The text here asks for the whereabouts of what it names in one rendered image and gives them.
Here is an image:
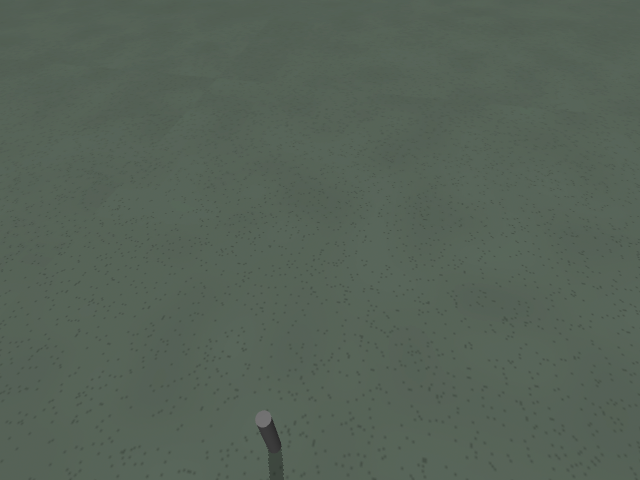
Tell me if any can can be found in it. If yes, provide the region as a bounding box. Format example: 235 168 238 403
255 410 281 453

